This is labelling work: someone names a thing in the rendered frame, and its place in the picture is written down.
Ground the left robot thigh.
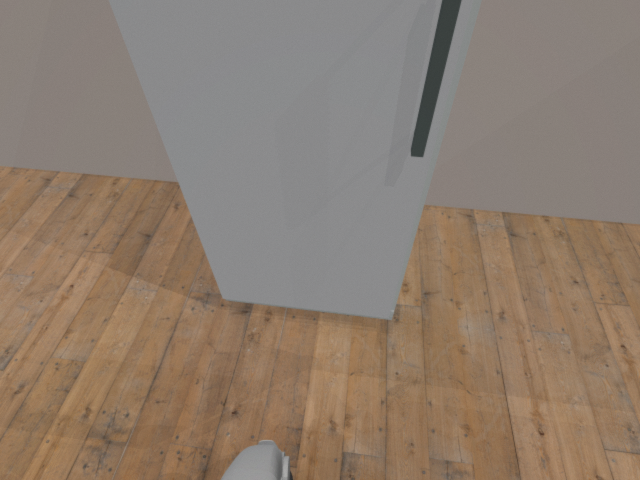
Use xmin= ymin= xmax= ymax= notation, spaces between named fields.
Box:
xmin=221 ymin=445 xmax=290 ymax=480

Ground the fridge door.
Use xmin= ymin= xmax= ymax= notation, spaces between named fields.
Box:
xmin=109 ymin=0 xmax=473 ymax=318

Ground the left robot shin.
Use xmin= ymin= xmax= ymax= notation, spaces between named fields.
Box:
xmin=258 ymin=440 xmax=279 ymax=449

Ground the handle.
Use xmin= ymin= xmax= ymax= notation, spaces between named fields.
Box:
xmin=411 ymin=0 xmax=462 ymax=157

